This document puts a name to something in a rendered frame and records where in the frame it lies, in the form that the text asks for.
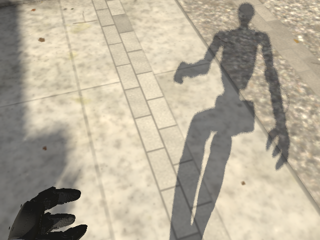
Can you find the left robot hand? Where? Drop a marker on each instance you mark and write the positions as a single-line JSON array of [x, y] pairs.
[[32, 223]]

